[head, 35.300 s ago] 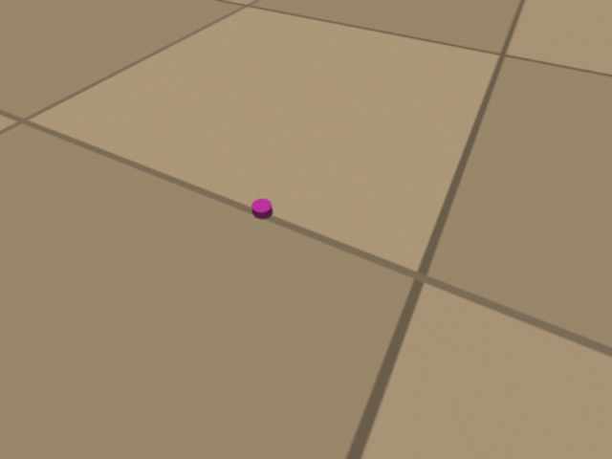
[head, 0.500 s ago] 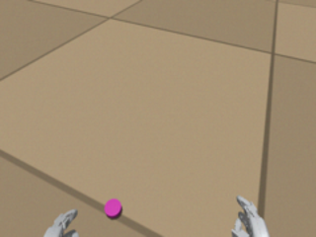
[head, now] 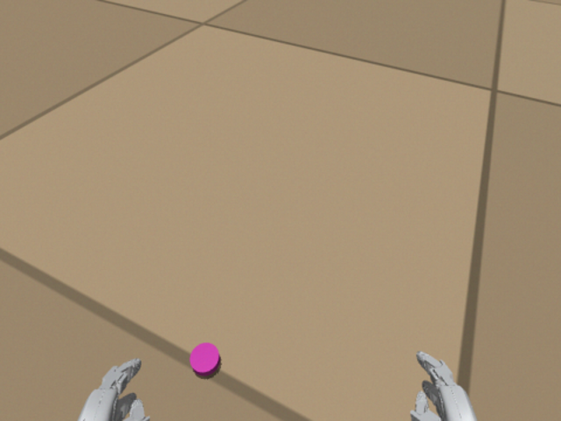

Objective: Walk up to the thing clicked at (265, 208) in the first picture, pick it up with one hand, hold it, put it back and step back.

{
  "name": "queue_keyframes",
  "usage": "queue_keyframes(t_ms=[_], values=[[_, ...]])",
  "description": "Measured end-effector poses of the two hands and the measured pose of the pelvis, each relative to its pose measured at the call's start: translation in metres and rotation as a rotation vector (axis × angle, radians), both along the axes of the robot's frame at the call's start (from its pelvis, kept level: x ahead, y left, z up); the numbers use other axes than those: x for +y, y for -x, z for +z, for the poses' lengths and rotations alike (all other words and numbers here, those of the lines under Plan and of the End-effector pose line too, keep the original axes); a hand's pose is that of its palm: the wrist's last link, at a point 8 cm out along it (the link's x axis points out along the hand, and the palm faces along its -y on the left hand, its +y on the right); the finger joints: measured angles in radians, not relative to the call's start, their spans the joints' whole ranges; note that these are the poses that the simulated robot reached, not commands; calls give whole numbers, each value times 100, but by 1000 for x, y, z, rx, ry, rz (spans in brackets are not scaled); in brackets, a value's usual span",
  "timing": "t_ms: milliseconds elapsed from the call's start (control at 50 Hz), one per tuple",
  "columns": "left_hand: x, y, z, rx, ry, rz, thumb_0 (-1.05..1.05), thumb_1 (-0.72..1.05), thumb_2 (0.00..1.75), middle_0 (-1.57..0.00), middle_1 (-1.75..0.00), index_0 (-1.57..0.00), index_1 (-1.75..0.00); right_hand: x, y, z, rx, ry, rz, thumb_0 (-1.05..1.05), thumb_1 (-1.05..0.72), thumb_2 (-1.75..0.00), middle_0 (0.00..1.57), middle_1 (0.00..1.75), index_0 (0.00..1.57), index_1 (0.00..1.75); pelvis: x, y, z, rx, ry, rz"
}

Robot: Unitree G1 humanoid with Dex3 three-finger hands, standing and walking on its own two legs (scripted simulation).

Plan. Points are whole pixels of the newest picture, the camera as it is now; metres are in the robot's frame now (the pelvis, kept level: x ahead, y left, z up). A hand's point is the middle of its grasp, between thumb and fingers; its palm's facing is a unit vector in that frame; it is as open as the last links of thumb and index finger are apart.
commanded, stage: stand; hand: left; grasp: from above
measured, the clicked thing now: (205, 359) +0.47 +0.22 -0.70
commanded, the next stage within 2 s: none
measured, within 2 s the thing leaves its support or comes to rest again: neither
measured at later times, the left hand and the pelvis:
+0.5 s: hand out of the picture +0.04 +0.24 -0.11, palm faces +0.04 -0.95 -0.31, open 7.4 cm; pelvis +0.00 +0.01 +0.05, yaw +0 degrees
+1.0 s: hand out of the picture +0.03 +0.24 -0.10, palm faces +0.03 -0.94 -0.35, open 7.4 cm; pelvis -0.01 +0.00 +0.06, yaw +1 degrees
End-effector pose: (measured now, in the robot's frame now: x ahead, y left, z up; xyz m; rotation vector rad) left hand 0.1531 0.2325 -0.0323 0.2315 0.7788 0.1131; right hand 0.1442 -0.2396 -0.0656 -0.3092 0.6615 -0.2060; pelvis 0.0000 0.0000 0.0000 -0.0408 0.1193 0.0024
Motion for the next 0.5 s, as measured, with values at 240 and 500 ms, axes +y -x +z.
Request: queue_keyframes(t_ms=[240,500], values=[[48,53,-43,242,-84,81,1,90,90,-20,-30,-20,-30,-32,45,-8,390,-11,-9,1,-90,-89,20,30,21,30,3,2,29,-122,-34,4],[56,121,-44,465,-54,158,1,90,90,-20,-30,-20,-30,-19,79,-3,522,-55,-73,1,-90,-89,20,30,21,30,12,1,54,-186,-33,7]])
